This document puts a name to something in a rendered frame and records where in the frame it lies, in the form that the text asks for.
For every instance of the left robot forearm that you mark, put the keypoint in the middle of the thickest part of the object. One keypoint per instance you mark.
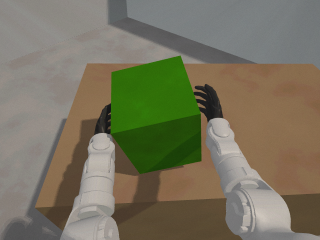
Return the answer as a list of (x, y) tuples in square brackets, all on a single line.
[(96, 187)]

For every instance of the right robot forearm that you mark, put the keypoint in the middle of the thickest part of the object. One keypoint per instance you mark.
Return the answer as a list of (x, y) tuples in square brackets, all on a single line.
[(229, 162)]

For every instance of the right robot hand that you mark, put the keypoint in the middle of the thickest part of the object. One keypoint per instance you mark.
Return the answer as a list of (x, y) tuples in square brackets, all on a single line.
[(212, 104)]

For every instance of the left robot upper arm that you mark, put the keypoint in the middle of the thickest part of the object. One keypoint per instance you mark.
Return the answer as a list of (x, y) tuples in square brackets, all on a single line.
[(101, 227)]

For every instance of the left robot hand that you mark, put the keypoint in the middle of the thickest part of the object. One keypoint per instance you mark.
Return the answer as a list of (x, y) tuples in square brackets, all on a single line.
[(102, 123)]

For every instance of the right robot upper arm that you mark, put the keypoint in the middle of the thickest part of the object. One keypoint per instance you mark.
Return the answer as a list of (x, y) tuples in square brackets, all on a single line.
[(260, 214)]

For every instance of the pedestal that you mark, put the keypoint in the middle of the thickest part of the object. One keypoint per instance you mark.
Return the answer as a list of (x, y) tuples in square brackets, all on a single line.
[(273, 110)]

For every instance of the carton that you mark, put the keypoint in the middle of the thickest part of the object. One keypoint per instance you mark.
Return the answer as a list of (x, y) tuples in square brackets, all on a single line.
[(155, 118)]

